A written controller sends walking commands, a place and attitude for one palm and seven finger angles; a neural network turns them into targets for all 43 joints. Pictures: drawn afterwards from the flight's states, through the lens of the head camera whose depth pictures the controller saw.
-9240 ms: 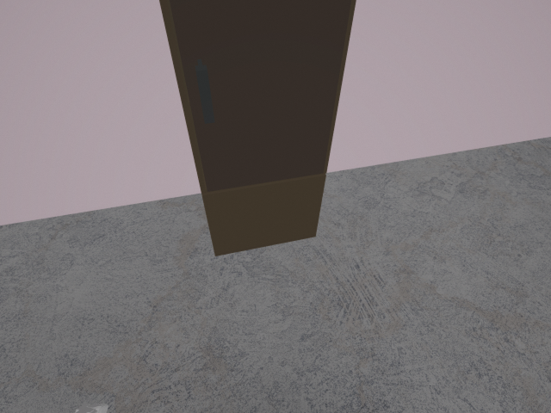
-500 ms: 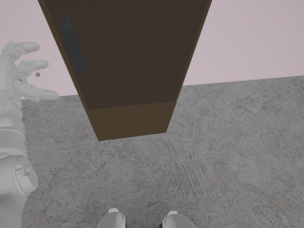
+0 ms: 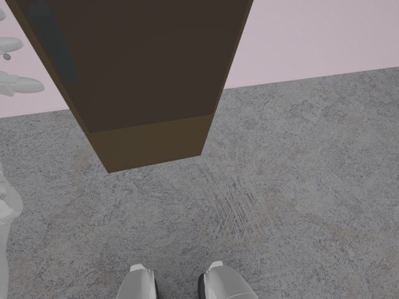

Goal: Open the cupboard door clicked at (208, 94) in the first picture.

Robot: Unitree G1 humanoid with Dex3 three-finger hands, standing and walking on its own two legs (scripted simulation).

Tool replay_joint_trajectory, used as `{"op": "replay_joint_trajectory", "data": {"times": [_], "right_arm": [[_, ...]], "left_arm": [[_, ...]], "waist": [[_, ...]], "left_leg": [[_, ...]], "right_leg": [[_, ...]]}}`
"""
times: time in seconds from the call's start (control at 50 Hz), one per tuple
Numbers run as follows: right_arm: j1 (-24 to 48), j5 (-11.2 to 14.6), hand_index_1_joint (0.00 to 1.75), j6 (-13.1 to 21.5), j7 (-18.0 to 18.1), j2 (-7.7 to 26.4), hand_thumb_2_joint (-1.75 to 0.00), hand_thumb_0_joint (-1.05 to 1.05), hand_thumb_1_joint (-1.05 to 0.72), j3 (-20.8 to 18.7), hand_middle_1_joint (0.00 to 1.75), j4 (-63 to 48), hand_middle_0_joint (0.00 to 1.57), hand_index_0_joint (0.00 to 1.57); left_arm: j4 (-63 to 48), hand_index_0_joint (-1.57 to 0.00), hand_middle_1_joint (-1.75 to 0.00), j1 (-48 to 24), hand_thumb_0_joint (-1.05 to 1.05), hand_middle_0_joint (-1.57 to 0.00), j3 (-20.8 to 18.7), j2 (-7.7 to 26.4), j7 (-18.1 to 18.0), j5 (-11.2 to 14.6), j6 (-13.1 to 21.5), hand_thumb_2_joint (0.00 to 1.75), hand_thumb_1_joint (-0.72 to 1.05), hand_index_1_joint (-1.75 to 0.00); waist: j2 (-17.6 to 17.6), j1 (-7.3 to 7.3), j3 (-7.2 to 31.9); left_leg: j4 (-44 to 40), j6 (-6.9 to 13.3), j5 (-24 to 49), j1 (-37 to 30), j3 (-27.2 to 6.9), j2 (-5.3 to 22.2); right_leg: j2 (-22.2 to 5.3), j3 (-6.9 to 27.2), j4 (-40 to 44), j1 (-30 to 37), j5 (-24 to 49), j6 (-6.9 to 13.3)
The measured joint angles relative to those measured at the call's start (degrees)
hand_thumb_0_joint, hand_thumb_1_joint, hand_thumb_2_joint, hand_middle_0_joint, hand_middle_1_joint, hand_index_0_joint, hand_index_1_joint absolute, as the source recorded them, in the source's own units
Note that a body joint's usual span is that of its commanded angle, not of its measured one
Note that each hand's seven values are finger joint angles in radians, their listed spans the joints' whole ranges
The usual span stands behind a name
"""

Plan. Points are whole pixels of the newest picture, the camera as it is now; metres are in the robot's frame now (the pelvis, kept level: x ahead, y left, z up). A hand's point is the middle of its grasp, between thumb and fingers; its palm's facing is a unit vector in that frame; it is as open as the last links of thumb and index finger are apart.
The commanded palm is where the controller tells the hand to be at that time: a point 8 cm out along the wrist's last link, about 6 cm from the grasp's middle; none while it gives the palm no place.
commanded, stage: move the hooked fingers beside the handle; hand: left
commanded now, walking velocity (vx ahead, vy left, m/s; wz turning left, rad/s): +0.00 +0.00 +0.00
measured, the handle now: (57, 39) +0.59 +0.21 +0.10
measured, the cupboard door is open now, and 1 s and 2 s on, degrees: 0 0 0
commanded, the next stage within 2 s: slide the fingers in behind the handle in 0.70 s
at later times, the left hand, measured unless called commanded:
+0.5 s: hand (15, 63) +0.52 +0.26 +0.11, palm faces +0.16 -0.99 -0.01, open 13.9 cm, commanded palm +0.50 +0.30 +0.10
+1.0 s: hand (27, 61) +0.53 +0.24 +0.11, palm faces +0.14 -0.99 -0.01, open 13.9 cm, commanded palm +0.50 +0.28 +0.10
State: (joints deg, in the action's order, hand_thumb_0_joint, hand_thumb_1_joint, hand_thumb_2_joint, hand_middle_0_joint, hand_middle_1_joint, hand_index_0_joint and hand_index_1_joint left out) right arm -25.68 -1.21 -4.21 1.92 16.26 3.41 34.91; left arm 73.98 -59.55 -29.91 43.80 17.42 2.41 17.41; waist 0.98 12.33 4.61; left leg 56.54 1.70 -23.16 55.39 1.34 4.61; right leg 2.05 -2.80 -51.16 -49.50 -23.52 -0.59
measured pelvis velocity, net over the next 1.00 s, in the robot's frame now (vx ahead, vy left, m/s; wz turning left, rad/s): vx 0.00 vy -0.01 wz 0.01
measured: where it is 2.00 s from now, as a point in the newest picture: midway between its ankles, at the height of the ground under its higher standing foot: outside the picture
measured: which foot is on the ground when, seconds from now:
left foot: down 0.00-1.00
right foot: down 0.00-1.00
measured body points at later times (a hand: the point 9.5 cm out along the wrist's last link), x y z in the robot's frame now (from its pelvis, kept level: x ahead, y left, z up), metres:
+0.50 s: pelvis +0.01 +0.00 +0.00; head +0.13 +0.04 +0.43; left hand +0.51 +0.31 +0.11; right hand +0.01 -0.26 -0.10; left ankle +0.03 +0.10 -0.68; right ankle +0.00 -0.13 -0.68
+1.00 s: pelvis +0.00 -0.01 +0.00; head +0.13 +0.02 +0.43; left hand +0.51 +0.30 +0.11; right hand -0.02 -0.28 -0.10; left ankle +0.03 +0.10 -0.68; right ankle +0.00 -0.13 -0.68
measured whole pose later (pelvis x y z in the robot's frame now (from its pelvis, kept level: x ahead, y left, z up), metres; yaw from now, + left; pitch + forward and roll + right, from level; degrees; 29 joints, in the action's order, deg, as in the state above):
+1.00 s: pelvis +0.00 -0.01 +0.00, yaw +1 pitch +21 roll -4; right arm -25.3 -1.1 -4.8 1.1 16.0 2.9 35.8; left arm 71.7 -57.7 -27.1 38.5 14.2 3.3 18.8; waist 1.4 11.5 5.0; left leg 56.6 1.0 -23.3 54.7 0.5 4.6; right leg 2.2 -3.4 -51.6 -48.8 -24.1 0.0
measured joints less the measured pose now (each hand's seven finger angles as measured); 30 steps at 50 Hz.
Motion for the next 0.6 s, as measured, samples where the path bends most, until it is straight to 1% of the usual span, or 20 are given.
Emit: {"op": "replay_joint_trajectory", "data": {"times": [0.06, 0.16, 0.28, 0.36, 0.42, 0.48, 0.54, 0.6], "right_arm": [[-0.63, 0.03, 0.3, -0.53, -0.33, -0.25, -0.9, 0.0, -0.91, -0.06, 0.3, -0.05, 0.2, 0.2], [-0.93, 0.14, 0.3, -1.16, -0.5, -0.61, -0.9, 0.0, -0.9, 0.02, 0.3, 0.12, 0.2, 0.2], [-0.38, -0.16, 0.3, -1.25, -0.95, -1.03, -0.9, 0.0, -0.9, -0.63, 0.3, 0.87, 0.2, 0.2], [0.56, -0.06, 0.3, -1.31, -1.17, -1.04, -0.9, 0.0, -0.9, -0.6, 0.3, 0.79, 0.2, 0.2], [1.36, -0.08, 0.3, -1.15, -1.18, -0.96, -0.9, 0.0, -0.9, -0.5, 0.3, -0.04, 0.2, 0.2], [2.03, -0.01, 0.3, -0.84, -1.23, -0.97, -0.9, 0.0, -0.91, -0.47, 0.3, -0.63, 0.2, 0.2], [2.51, 0.18, 0.3, -0.69, -1.14, -0.92, -0.9, 0.0, -0.91, -0.25, 0.3, -0.79, 0.2, 0.2], [2.72, 0.3, 0.3, -0.64, -0.92, -0.85, -0.9, 0.0, -0.91, -0.13, 0.3, -0.69, 0.2, 0.2]], "left_arm": [[-1.15, -0.3, -1.2, 1.19, -0.01, -0.3, -0.15, -0.26, 0.28, 0.5, 0.45, 0.3, -0.49, -1.2], [-1.85, -0.3, -1.2, 2.55, -0.01, -0.3, 0.04, -1.02, 0.56, 0.87, 0.0, 0.3, -0.49, -1.2], [-5.08, -0.3, -1.2, 3.84, -0.01, -0.3, 1.51, -4.39, -0.66, 1.76, 1.06, 0.3, -0.49, -1.2], [-4.26, -0.3, -1.2, 3.58, -0.01, -0.3, 2.71, -6.07, -1.48, 1.65, 0.54, 0.3, -0.5, -1.2], [-3.62, -0.3, -1.2, 3.86, -0.01, -0.3, 2.39, -6.28, -2.46, 0.82, 0.29, 0.3, -0.5, -1.2], [-3.53, -0.3, -1.2, 4.18, -0.01, -0.3, 2.17, -6.21, -3.18, 0.59, 1.09, 0.3, -0.5, -1.2], [-2.81, -0.31, -1.2, 3.83, -0.01, -0.3, 1.82, -5.67, -3.11, 0.43, 1.91, 0.3, -0.49, -1.2], [-1.97, -0.31, -1.2, 3.03, -0.01, -0.3, 2.07, -4.76, -2.69, 0.39, 1.86, 0.3, -0.49, -1.2]], "waist": [[0.0, -0.26, 0.04], [-0.01, -0.65, 0.07], [0.12, -1.64, 0.51], [0.18, -1.87, 0.95], [0.25, -1.62, 1.08], [0.2, -1.55, 0.92], [0.14, -1.48, 0.81], [0.14, -1.42, 0.5]], "left_leg": [[-0.14, 0.07, -0.19, -0.21, 0.25, 0.12], [-0.22, 0.18, -0.44, -0.58, 0.15, 0.05], [-0.3, 0.16, -0.65, -1.28, -0.3, -0.24], [-0.48, 0.19, -0.7, -2.0, -0.44, -0.46], [-0.46, 0.18, -0.71, -2.23, -0.32, -0.48], [-0.31, 0.12, -0.72, -2.34, -0.17, -0.41], [-0.03, 0.02, -0.72, -2.13, -0.22, -0.35], [0.22, -0.11, -0.61, -1.76, -0.46, -0.35]], "right_leg": [[0.11, 0.26, 0.29, 0.16, 0.02, -0.1], [0.08, 0.19, 0.68, 0.73, -0.1, -0.23], [-0.13, -0.25, 1.11, 1.82, -0.33, -0.26], [-0.31, -0.4, 1.24, 2.61, -0.49, -0.28], [-0.35, -0.28, 0.99, 2.68, -0.58, -0.25], [-0.3, -0.13, 0.59, 2.61, -0.67, -0.2], [-0.25, -0.16, 0.12, 2.32, -0.78, -0.09], [-0.23, -0.38, -0.24, 1.97, -0.83, 0.05]]}}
